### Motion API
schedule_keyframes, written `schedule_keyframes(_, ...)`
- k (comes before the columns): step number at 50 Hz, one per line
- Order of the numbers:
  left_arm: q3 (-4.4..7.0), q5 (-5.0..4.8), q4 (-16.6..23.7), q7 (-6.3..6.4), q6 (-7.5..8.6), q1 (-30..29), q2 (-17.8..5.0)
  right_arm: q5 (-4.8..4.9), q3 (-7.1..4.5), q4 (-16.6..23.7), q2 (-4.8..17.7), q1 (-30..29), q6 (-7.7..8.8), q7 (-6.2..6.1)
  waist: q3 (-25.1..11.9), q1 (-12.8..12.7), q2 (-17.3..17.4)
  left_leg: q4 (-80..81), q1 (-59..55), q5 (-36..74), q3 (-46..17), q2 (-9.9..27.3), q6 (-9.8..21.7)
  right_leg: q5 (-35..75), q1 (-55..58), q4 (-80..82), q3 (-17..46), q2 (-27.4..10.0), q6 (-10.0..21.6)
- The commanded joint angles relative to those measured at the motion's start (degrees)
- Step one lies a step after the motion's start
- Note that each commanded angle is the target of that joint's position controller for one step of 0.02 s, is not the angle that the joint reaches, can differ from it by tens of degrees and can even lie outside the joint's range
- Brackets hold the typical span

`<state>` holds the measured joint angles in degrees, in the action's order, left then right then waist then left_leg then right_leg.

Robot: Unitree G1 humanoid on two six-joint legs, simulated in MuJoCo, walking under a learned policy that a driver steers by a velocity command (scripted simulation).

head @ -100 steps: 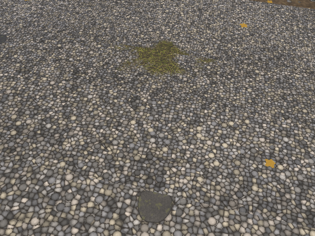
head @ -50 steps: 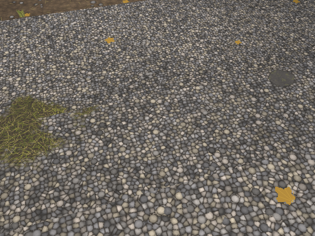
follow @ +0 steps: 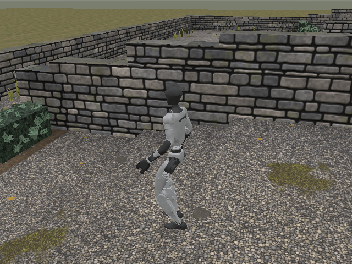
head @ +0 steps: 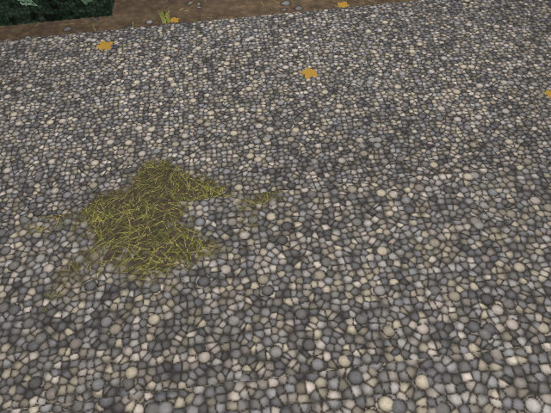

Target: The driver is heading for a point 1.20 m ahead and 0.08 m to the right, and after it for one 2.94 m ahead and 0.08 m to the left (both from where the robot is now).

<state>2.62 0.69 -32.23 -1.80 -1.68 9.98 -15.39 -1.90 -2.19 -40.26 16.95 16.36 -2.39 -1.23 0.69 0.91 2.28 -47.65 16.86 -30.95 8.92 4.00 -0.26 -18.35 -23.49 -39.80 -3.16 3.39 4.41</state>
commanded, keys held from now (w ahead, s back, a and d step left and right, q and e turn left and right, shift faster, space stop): e+shift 0.04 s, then w+e+shift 0.26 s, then w+shift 0.16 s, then w+q+shift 0.54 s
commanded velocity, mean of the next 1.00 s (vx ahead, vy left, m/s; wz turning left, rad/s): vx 0.73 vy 0.00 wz -0.16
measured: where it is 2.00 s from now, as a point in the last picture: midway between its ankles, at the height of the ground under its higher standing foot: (297, 184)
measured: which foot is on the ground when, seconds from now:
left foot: up 0.00-0.38, down 0.40-0.84, up 0.86-1.00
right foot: down 0.00-0.40, up 0.42-0.82, down 0.84-1.00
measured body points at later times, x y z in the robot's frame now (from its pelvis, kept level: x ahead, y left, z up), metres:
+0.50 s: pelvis +0.16 +0.03 +0.02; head +0.18 +0.04 +0.47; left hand +0.38 +0.24 -0.09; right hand +0.18 -0.27 -0.07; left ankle +0.20 +0.13 -0.71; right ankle +0.05 -0.08 -0.64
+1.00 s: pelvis +0.47 -0.13 +0.02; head +0.48 -0.14 +0.47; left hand +0.63 +0.12 -0.08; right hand +0.46 -0.43 -0.11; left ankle +0.41 +0.01 -0.63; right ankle +0.42 -0.23 -0.71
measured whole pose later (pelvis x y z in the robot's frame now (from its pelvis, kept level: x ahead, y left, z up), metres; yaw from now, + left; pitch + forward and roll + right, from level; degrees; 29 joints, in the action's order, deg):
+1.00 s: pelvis +0.47 -0.13 +0.02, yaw -5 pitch +2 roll -1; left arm 2.2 1.4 -41.1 -0.4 4.1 13.7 -15.0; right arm -1.0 -5.3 -47.6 19.0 21.7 -0.1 1.9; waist -0.6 1.7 2.7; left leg -66.8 26.3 -15.7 -2.8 2.2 4.7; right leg -20.0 -14.1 -32.1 -6.2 0.3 1.1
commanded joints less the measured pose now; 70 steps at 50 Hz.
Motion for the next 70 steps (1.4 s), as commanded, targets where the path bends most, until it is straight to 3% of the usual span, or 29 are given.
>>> schedule_keyframes(1, 5.26, -1.83, 1.6, 0.92, 0.17, 17.2, -16.6, -1.68, -0.68, 9.3, 4.7, -8.5, 0.19, 0.96, -12.0, -10.1, -11.5, -25.1, 33.0, -10.5, -12.4, -5.5, -1.9, 32.3, 32.1, 16.9, 45.4, -24.9, 17.7)
schedule_keyframes(2, 4.64, -0.82, 0.6, 1.45, -0.62, 15.1, -15.0, -0.31, -0.58, 9.8, 4.1, -10.0, 0.26, 0.84, -6.6, -7.6, -9.8, -27.1, 35.3, -5.3, -13.8, -4.6, -2.0, 27.2, 28.9, 17.5, 40.7, -22.8, 17.3)
schedule_keyframes(5, 3.08, 0.03, 1.8, 2.46, -2.26, 5.4, -9.6, -2.15, -0.78, 7.0, 6.2, -7.1, 0.62, 1.39, -0.6, -2.4, -8.4, -18.3, 28.9, 8.8, -12.4, -1.6, -3.2, -17.7, 12.5, 25.1, 30.7, -11.2, 10.9)
schedule_keyframes(15, 3.99, 0.03, 0.7, 0.65, 1.06, 6.8, -13.1, 0.96, 0.26, 8.1, 4.1, -15.2, 2.53, 2.45, 0.3, -3.8, -9.6, 6.2, 11.6, 19.5, -12.2, -5.3, -5.3, -16.6, 0.4, 23.6, 31.6, -6.3, 9.1)
schedule_keyframes(18, 3.22, 0.24, 1.4, 0.32, 1.81, 4.0, -11.4, 2.33, -0.36, 6.2, 4.8, -9.6, 3.19, 1.94, -0.3, -0.8, -10.3, 12.8, -3.1, 18.5, -11.6, -4.9, -2.7, -16.9, -4.8, 21.5, 32.9, -7.2, 8.0)
schedule_keyframes(20, 1.96, 0.4, 0.6, 0.89, 2.39, 4.3, -7.3, 1.09, -1.34, 2.7, 6.6, 2.0, 4.55, 1.0, -1.1, 4.9, -4.1, 17.0, -18.9, 13.5, -11.8, -2.9, -0.5, -18.7, -13.0, 8.7, 28.4, -3.1, 5.8)
schedule_keyframes(21, 0.55, 0.02, 0.9, 1.04, 3.25, 4.0, -1.8, -1.04, -2.31, 1.2, 11.1, 10.4, 5.7, 0.36, -4.5, 8.3, 8.7, 24.4, -25.0, -6.6, -29.1, 9.2, 1.0, -16.5, -18.3, -15.7, 18.2, 3.8, 3.6)
schedule_keyframes(22, 0.28, -1.78, 3.4, 1.31, 3.98, 4.7, -1.9, -1.92, -3.79, 1.5, 16.5, 9.4, 5.8, 0.87, -5.3, 5.7, 16.1, 35.9, -26.7, -23.2, -59.1, 19.3, 4.2, -12.6, -31.2, -27.3, 15.1, 7.5, 2.9)
schedule_keyframes(23, 1.03, -0.29, 1.9, 1.58, 3.74, 1.9, -5.6, -0.5, -3.34, 2.0, 12.6, 6.0, 5.65, 1.15, -0.3, 4.1, 3.6, 35.5, -23.2, -20.5, -56.6, 18.9, 4.2, -5.2, -34.0, -33.3, 16.9, 3.0, 2.7)
schedule_keyframes(24, 1.39, 0.84, 1.2, 0.89, 3.86, 0.9, -6.7, 0.21, -2.68, 1.9, 10.2, 4.8, 5.7, 1.46, 0.4, 3.1, 1.6, 32.9, -20.3, -14.0, -47.9, 15.0, 3.8, -1.0, -32.3, -32.1, 16.9, 2.2, 2.1)
schedule_keyframes(27, 1.26, 2.99, 0.1, -0.97, 3.51, 0.9, -7.0, 0.78, -1.5, -0.4, 6.6, 4.8, 6.37, 2.06, 1.4, 0.3, 6.8, 33.5, -13.1, -3.0, -34.3, 7.0, 6.4, 5.3, -26.1, -25.0, 12.3, -2.9, -0.8)
schedule_keyframes(30, 0.1, 2.63, 2.3, -1.4, 3.2, -6.3, -5.9, 1.6, -1.56, -2.1, 5.2, 8.8, 6.68, 2.72, 3.4, 1.7, 5.8, 37.6, -9.7, 3.7, -33.7, 5.6, 11.6, 9.7, -25.6, -18.2, 6.7, -5.9, -4.0)
schedule_keyframes(38, -1.4, 0.41, 4.8, -1.45, 4.93, -18.9, -4.9, 1.74, -2.99, -5.5, 8.3, 14.8, 6.38, 1.4, 4.1, 4.0, 5.6, 37.6, -9.4, 28.1, -29.9, 5.0, 11.6, 11.5, -6.3, 7.0, 2.8, -2.0, -4.7)
schedule_keyframes(41, 0.53, 1.09, -2.6, 0.21, 5.27, 3.0, -8.2, 2.13, -3.79, -5.8, 10.8, 12.4, 6.34, 1.58, -5.5, -7.1, 3.0, 16.8, -0.7, 48.9, -23.1, 2.1, 8.7, 6.9, 25.1, 5.9, 2.7, -0.1, -1.4)
schedule_keyframes(42, 2.19, 2.23, -4.3, 1.71, 5.52, 14.3, -12.6, 2.43, -3.65, -4.3, 9.9, 10.6, 6.89, 2.01, -12.4, -13.1, -3.2, -2.2, 10.0, 38.6, -20.0, -1.7, 7.2, -6.9, 39.7, 7.4, 12.6, -10.4, 0.4)
schedule_keyframes(43, 3.08, 2.98, -4.3, 1.93, 5.65, 17.5, -16.2, 3.74, -2.14, -2.4, 1.8, 16.1, 6.91, 2.18, -23.7, -10.0, -19.3, -22.7, 22.9, 0.8, -15.8, -6.6, 6.3, -32.9, 51.3, 15.4, 37.5, -26.4, 3.1)
schedule_keyframes(44, 2.45, 1.61, -3.5, 2.21, 5.26, 12.2, -12.3, 3.02, -2.76, -2.6, 5.0, 11.6, 6.13, 1.9, -17.8, -8.7, -15.9, -27.9, 26.7, 8.2, -16.9, -5.4, 6.8, -26.5, 39.9, 20.6, 45.3, -26.4, 3.1)
schedule_keyframes(46, 1.39, 1.96, -4.5, 1.78, 5.31, 7.1, -6.3, 1.48, -3.2, -3.3, 5.3, 8.2, 4.91, 2.44, -6.4, -4.9, -8.8, -25.3, 24.1, 15.3, -16.2, -0.5, 6.2, -8.2, 27.2, 20.6, 29.3, -22.8, 3.8)
schedule_keyframes(51, 1.48, -0.32, -10.1, 1.43, 8.23, 8.8, -5.4, -0.42, -3.02, -1.4, 2.2, 0.5, 0.63, 4.51, 5.4, -1.7, -8.0, -17.1, 27.3, 17.9, -14.4, 3.3, 4.8, 13.7, 18.9, 25.9, 13.4, -21.0, 5.0)
schedule_keyframes(53, 1.93, 1.05, -13.4, 1.8, 9.23, 13.4, -7.1, -1.51, -3.35, -1.1, 2.9, -1.6, 0.49, 5.03, 3.3, -2.1, -6.5, -16.7, 30.6, 25.2, -13.7, 2.6, 6.0, 23.6, 24.6, 21.3, 7.3, -20.7, 4.5)
schedule_keyframes(55, 0.97, 0.09, -15.1, 2.34, 11.29, 11.5, -3.7, -0.01, -3.36, -0.5, 2.2, -5.9, 2.29, 6.21, 5.6, 0.4, -3.9, -1.2, 24.5, 45.1, -10.5, 0.0, 6.8, 14.1, 15.9, 21.2, -3.3, -13.9, -0.4)
schedule_keyframes(58, 0.02, 0.57, -17.7, 4.19, 11.04, 13.4, -3.2, -0.13, -2.13, -0.1, 0.5, -11.4, 2.05, 9.01, 6.0, 0.3, -3.6, 5.4, 13.0, 66.5, -5.5, -1.7, 8.5, 4.3, 8.0, 18.9, -9.1, -13.2, -2.0)
schedule_keyframes(60, -0.59, 1.07, -18.9, 4.02, 10.19, 15.2, -2.9, 0.31, -1.84, -1.5, 0.9, -12.3, 1.9, 8.58, 7.4, 0.5, -3.4, 6.5, 7.7, 71.7, -2.4, -3.1, 10.1, 8.1, 7.2, 14.7, -12.3, -12.9, -2.6)
schedule_keyframes(64, -0.61, 1.71, -22.1, 5.46, 7.15, 24.3, -7.8, -2.87, -1.16, -1.8, 2.1, -16.1, 2.08, 4.85, 9.1, -1.5, -1.0, 16.3, 5.7, 55.1, 5.1, -7.6, 10.4, 43.1, 21.6, -4.6, -15.1, -15.2, -4.3)
schedule_keyframes(66, -0.85, 2.61, -23.5, 6.46, 4.9, 23.6, -7.4, -3.11, -2.43, -8.7, 4.7, 2.5, 1.65, 3.01, 2.3, 5.8, -5.3, 20.6, -11.1, 52.8, 3.1, -6.7, 12.1, 53.2, 20.0, -33.2, -12.2, -16.4, -4.0)
schedule_keyframes(67, 0.09, 1.98, -22.4, 5.68, 4.51, 17.1, -7.8, -2.06, -4.41, -12.7, 8.1, 14.4, 2.02, 1.97, -1.0, 13.2, 1.3, 27.4, -24.7, 57.0, -4.0, -3.5, 17.4, 30.7, 10.1, -60.2, -11.4, -10.8, -4.6)
schedule_keyframes(68, 0.86, 1.94, -19.5, 4.37, 4.13, 7.3, -7.2, -0.23, -5.69, -14.9, 12.4, 20.2, 2.5, 1.11, 3.8, 17.0, 6.9, 28.5, -35.1, 58.1, -7.3, -1.5, 20.2, -17.1, -11.1, -78.8, -11.2, -2.7, -3.3)
schedule_keyframes(69, -0.16, 0.57, -12.8, 4.78, 6.07, 10.9, -5.1, 0.09, -6.53, -16.7, 20.0, 21.4, 2.97, 0.94, -2.1, 8.2, 12.6, 6.1, -55.0, 95.8, -17.7, 7.7, 21.0, -23.1, -32.4, -76.3, -2.2, -4.8, -5.0)
schedule_keyframes(70, -0.87, 0.41, -11.2, 4.27, 7.03, 10.4, -7.3, 0.52, -6.25, -15.1, 17.5, 22.7, 3.12, 1.19, -10.0, 10.0, -0.2, 9.4, -62.9, 76.4, -30.5, 11.9, 27.1, -17.9, -42.2, -69.0, 3.2, -7.7, -5.1)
